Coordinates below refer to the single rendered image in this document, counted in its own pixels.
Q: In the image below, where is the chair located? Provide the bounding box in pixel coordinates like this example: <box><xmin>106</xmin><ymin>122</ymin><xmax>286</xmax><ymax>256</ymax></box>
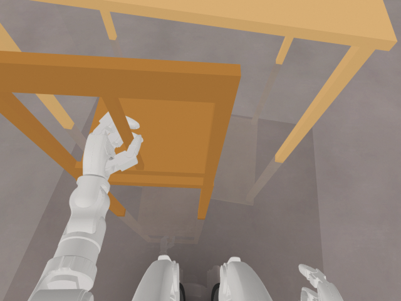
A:
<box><xmin>0</xmin><ymin>51</ymin><xmax>241</xmax><ymax>219</ymax></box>

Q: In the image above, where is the robot right thigh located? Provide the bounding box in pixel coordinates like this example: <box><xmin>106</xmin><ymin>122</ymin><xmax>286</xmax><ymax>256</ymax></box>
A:
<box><xmin>220</xmin><ymin>261</ymin><xmax>273</xmax><ymax>301</ymax></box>

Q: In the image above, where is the robot left forearm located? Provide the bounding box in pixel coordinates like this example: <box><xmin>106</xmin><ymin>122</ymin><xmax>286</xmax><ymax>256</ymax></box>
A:
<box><xmin>28</xmin><ymin>174</ymin><xmax>110</xmax><ymax>301</ymax></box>

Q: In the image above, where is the robot right shin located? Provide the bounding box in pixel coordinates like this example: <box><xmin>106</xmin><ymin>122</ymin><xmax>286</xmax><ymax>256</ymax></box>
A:
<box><xmin>219</xmin><ymin>256</ymin><xmax>241</xmax><ymax>301</ymax></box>

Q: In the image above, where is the robot left hand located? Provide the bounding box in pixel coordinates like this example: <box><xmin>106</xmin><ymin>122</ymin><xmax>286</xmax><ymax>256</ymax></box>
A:
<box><xmin>83</xmin><ymin>112</ymin><xmax>143</xmax><ymax>180</ymax></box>

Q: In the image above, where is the robot right hand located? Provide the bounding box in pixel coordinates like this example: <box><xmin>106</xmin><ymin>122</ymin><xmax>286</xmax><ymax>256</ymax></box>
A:
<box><xmin>299</xmin><ymin>264</ymin><xmax>343</xmax><ymax>301</ymax></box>

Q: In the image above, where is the table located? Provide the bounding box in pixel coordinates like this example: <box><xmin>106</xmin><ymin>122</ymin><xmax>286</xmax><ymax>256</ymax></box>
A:
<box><xmin>0</xmin><ymin>0</ymin><xmax>397</xmax><ymax>163</ymax></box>

